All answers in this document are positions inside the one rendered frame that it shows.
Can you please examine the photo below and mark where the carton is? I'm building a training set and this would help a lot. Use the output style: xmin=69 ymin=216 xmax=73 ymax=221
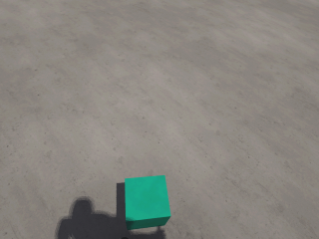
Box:
xmin=125 ymin=175 xmax=171 ymax=230

